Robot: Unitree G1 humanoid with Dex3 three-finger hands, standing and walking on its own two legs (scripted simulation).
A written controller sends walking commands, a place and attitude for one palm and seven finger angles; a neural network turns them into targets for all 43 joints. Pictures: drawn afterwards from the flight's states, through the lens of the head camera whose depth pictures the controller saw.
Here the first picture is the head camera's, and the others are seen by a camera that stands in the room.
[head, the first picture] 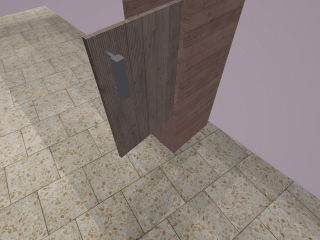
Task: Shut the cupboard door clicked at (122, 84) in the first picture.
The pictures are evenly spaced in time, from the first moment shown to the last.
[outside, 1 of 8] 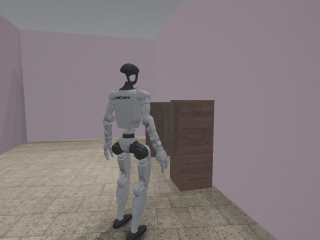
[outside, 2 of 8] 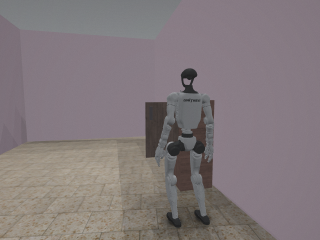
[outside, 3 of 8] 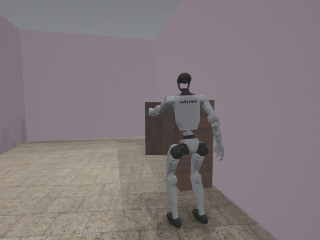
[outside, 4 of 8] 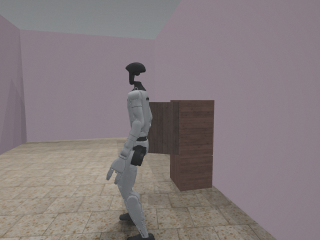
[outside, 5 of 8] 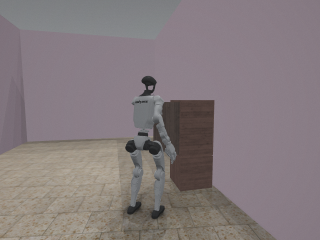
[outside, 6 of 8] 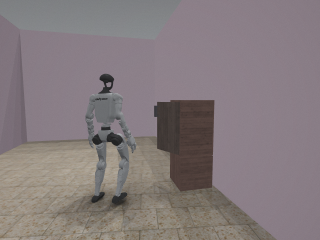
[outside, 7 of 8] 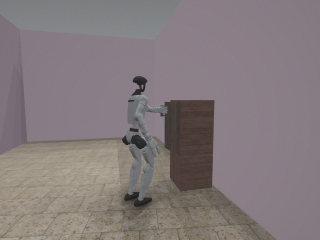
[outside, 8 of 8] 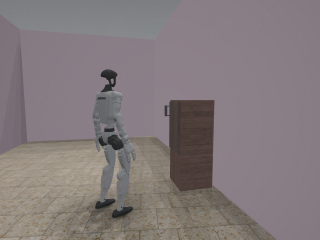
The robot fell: no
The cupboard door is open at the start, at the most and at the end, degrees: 93 93 0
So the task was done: yes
